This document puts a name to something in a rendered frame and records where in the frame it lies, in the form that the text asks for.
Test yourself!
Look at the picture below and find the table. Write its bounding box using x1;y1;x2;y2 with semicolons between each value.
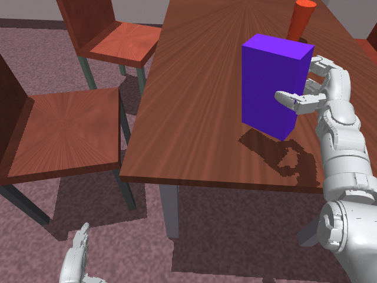
119;0;377;247

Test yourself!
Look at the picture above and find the chair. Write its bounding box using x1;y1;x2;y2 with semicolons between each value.
0;54;136;226
56;0;161;97
354;23;377;66

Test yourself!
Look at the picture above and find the right robot hand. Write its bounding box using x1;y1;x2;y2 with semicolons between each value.
275;55;351;115

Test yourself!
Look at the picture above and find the left robot hand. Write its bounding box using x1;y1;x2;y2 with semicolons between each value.
59;222;107;283

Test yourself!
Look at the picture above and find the right robot arm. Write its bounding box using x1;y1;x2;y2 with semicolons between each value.
315;100;377;283

